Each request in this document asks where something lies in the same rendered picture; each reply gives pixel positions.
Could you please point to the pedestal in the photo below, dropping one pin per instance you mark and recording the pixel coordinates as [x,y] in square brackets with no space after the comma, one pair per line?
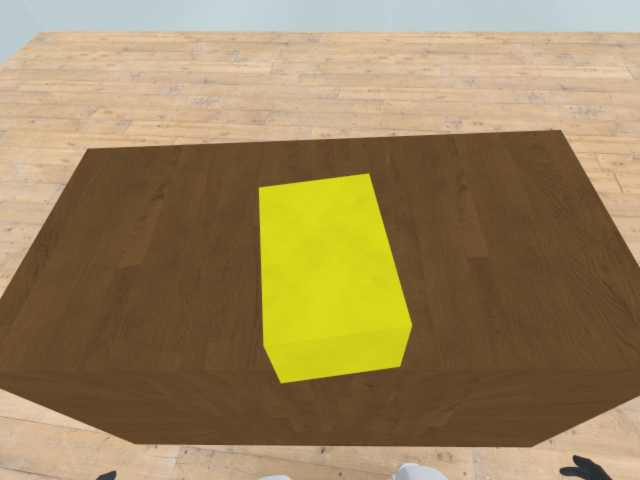
[137,309]

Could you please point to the robot right hand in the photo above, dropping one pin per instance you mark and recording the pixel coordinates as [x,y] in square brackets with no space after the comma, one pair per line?
[586,469]

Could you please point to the carton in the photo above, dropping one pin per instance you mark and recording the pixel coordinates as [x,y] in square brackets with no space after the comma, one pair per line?
[332,301]

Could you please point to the robot right shin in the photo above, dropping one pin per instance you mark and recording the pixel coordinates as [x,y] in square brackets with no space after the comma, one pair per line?
[408,464]

